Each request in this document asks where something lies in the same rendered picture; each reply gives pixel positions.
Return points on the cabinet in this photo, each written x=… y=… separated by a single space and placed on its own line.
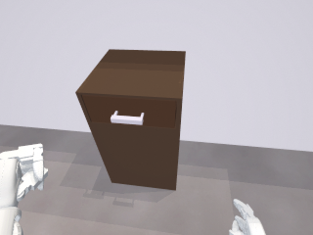
x=138 y=155

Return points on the handle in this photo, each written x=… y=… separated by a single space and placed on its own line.
x=127 y=119

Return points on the left robot forearm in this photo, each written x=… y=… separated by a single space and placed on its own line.
x=9 y=221

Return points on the drawer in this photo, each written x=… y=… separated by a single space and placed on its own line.
x=157 y=112

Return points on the robot left hand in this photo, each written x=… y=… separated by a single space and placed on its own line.
x=27 y=161

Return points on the robot right hand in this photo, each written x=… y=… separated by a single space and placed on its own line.
x=249 y=224

